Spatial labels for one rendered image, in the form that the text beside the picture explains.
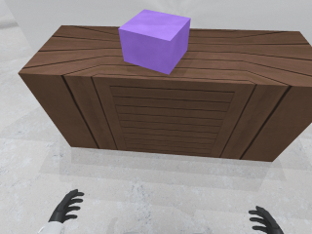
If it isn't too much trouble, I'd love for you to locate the left robot forearm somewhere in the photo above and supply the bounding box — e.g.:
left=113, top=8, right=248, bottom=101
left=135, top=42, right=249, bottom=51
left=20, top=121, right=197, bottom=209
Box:
left=38, top=221, right=65, bottom=234

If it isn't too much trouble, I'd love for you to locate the pedestal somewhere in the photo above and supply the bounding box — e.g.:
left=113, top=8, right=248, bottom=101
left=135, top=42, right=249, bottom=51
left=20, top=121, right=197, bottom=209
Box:
left=18, top=25, right=312, bottom=162

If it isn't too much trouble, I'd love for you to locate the carton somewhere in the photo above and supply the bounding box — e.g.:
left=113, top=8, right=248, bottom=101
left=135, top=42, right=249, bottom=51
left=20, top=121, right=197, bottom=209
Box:
left=118, top=9, right=191, bottom=75

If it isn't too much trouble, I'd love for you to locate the robot left hand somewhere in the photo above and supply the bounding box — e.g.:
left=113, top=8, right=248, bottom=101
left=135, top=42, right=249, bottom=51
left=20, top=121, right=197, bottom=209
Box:
left=48, top=189, right=85, bottom=223

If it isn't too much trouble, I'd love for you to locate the robot right hand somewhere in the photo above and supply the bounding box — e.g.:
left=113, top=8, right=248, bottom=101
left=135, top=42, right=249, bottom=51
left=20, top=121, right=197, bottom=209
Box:
left=249, top=206, right=284, bottom=234

